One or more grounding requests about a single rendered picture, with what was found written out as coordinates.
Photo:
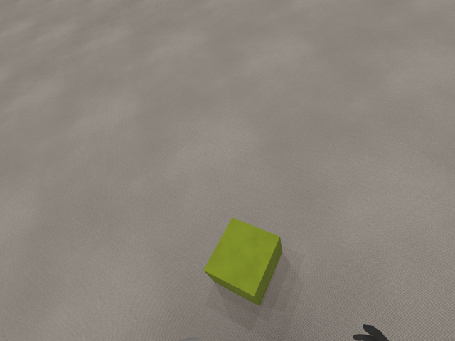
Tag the right robot hand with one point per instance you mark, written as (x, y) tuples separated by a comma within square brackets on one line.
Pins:
[(375, 334)]

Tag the carton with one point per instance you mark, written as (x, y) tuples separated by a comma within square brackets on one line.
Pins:
[(244, 260)]

